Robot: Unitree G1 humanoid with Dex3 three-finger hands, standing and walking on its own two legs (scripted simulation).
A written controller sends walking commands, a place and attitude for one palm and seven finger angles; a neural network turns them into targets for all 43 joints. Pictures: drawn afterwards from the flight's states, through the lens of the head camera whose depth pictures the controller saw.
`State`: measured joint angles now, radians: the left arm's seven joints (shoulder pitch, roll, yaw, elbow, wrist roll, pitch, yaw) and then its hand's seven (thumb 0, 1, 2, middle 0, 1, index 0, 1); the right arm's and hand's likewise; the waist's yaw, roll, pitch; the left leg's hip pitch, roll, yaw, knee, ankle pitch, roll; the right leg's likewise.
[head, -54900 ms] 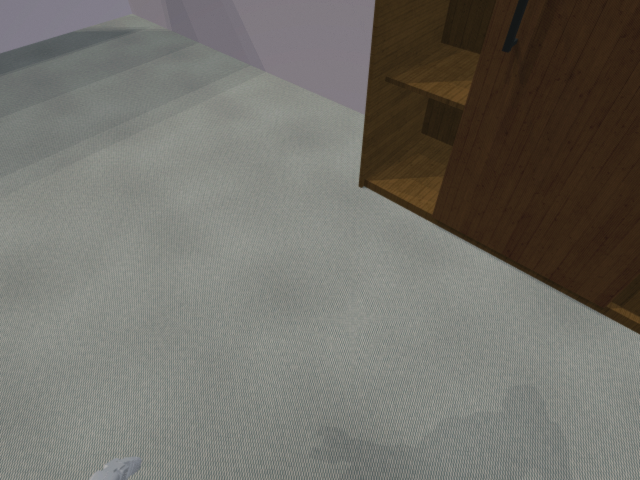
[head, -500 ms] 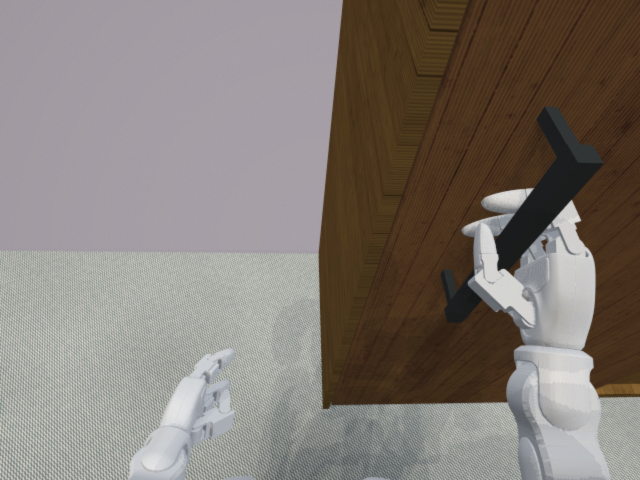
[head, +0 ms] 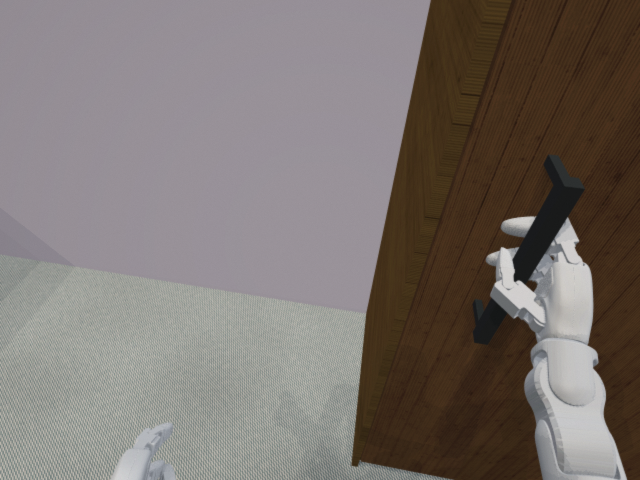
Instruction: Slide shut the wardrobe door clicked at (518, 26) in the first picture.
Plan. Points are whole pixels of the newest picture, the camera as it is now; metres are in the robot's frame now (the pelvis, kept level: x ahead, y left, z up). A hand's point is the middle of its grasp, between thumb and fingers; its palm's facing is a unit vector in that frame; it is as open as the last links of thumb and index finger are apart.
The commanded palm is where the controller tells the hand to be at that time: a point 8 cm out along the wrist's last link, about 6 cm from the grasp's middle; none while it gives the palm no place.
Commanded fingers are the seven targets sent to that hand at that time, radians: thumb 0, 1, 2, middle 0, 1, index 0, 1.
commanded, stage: stop walking and hold the door there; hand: right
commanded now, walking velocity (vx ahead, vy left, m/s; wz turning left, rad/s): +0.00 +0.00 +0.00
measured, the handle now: (513, 262) +0.35 -0.19 +0.15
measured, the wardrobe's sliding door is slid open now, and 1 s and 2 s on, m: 0.00 0.00 0.00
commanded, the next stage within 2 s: loosen the grip on the handle in 0.62 s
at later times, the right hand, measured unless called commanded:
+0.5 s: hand (502, 284) +0.31 -0.16 +0.16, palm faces +0.15 +0.98 -0.13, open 5.8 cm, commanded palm +0.28 -0.20 +0.15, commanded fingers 0.00 -0.90 -0.90 0.45 1.40 0.45 1.40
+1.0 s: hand (505, 283) +0.31 -0.16 +0.16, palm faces +0.22 +0.97 -0.10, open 9.8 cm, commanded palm +0.28 -0.21 +0.16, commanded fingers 0.00 0.55 -0.20 0.38 1.32 0.38 1.32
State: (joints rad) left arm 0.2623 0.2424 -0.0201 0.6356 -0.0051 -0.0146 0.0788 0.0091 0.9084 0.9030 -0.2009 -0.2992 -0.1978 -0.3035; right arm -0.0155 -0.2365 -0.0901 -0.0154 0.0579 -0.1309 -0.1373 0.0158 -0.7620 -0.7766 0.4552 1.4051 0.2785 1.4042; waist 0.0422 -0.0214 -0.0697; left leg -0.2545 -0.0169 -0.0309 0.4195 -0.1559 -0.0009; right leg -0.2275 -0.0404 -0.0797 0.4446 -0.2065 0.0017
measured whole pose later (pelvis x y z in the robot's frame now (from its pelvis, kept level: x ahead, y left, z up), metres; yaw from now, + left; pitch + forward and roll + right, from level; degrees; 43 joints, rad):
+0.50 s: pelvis +0.00 -0.02 +0.00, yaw +0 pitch -1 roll +0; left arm 0.20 0.20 -0.04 0.65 0.00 -0.02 0.08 0.01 0.91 0.90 -0.21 -0.30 -0.20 -0.30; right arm -0.06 -0.18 -0.02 0.00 0.05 -0.16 -0.13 0.02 -0.75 -0.80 0.45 1.41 0.31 1.40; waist -0.02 -0.04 -0.04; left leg -0.26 0.02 -0.05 0.43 -0.16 -0.03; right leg -0.22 0.00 -0.10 0.44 -0.21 -0.03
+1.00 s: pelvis -0.01 +0.01 -0.01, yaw -3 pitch -3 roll -1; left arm 0.22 0.21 -0.04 0.64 -0.04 -0.20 0.03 0.01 0.90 0.90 -0.21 -0.30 -0.20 -0.30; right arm -0.21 -0.20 -0.07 0.16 0.07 -0.19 -0.09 0.00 -0.07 -0.51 0.47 1.40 0.38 1.39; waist -0.02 0.00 -0.02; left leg -0.30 0.01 0.02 0.60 -0.25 0.01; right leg -0.27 -0.01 -0.03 0.57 -0.25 0.01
